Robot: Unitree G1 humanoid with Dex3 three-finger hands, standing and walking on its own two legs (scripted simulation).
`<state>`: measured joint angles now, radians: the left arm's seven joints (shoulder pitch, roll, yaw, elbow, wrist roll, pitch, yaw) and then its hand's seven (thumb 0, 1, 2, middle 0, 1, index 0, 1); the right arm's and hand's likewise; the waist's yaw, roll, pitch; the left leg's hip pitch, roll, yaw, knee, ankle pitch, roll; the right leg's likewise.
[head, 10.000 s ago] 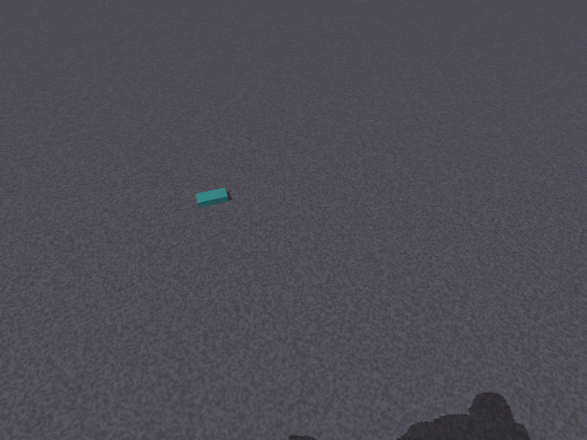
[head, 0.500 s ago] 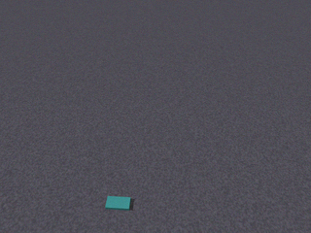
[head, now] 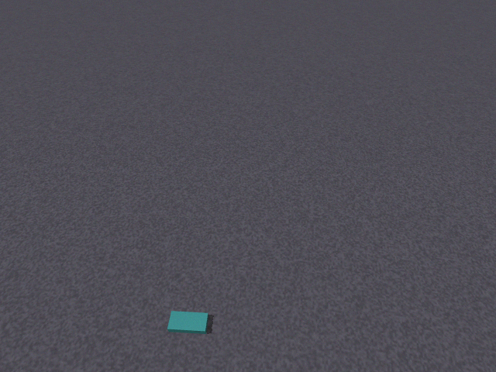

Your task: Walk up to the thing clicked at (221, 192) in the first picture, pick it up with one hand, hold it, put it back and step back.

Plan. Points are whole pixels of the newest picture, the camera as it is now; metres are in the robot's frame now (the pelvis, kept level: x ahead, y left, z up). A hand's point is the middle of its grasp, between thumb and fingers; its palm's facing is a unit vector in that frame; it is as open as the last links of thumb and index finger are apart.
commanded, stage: stand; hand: left
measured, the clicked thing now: (188, 322) +0.47 +0.25 -0.77
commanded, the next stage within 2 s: walk up in 0.78 s
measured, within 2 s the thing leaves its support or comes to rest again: neither
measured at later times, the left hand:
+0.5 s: hand out of the picture +0.07 +0.25 -0.16, palm faces -0.03 -0.94 -0.35, open 7.4 cm
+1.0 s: hand out of the picture +0.07 +0.26 -0.16, palm faces -0.02 -0.94 -0.35, open 7.4 cm
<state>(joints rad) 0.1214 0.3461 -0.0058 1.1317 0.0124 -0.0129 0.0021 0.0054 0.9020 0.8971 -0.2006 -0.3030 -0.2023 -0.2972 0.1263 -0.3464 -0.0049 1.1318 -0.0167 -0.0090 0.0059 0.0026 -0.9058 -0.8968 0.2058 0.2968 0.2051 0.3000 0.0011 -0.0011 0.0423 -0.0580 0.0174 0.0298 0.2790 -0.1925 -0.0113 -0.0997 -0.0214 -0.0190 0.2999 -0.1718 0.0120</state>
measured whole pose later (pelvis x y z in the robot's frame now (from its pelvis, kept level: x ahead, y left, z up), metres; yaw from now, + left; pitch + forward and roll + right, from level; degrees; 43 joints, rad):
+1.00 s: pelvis -0.02 +0.00 +0.00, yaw +0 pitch -2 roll +0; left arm 0.10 0.36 0.02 1.08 0.01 0.02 0.00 0.01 0.90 0.90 -0.20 -0.30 -0.20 -0.30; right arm 0.09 -0.35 -0.03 1.08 0.00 0.01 0.00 0.00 -0.91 -0.90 0.21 0.30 0.21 0.30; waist 0.00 -0.01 0.09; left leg -0.11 0.02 0.03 0.35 -0.20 -0.01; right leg -0.15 -0.02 -0.02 0.36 -0.18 0.01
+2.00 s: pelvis -0.03 -0.01 -0.01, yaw -2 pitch -2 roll +0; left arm 0.10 0.35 0.03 1.04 0.02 0.02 -0.02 0.01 0.90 0.90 -0.20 -0.30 -0.20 -0.30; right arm 0.10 -0.36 -0.02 1.05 -0.01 0.00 0.01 0.00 -0.91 -0.90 0.21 0.30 0.21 0.30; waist 0.00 -0.01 0.08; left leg -0.17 0.04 0.05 0.40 -0.21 -0.02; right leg -0.21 0.00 0.00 0.41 -0.17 -0.01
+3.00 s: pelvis +0.02 +0.01 +0.00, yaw -1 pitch -1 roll +0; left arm 0.10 0.35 0.00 1.12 0.01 -0.01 0.01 0.01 0.90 0.90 -0.20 -0.30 -0.20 -0.30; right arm 0.10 -0.35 -0.01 1.11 -0.02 -0.02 0.00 0.00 -0.91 -0.90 0.21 0.30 0.21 0.30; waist 0.00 0.00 0.03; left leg -0.04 0.02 0.05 0.29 -0.23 0.00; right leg -0.10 -0.02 0.01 0.32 -0.20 0.02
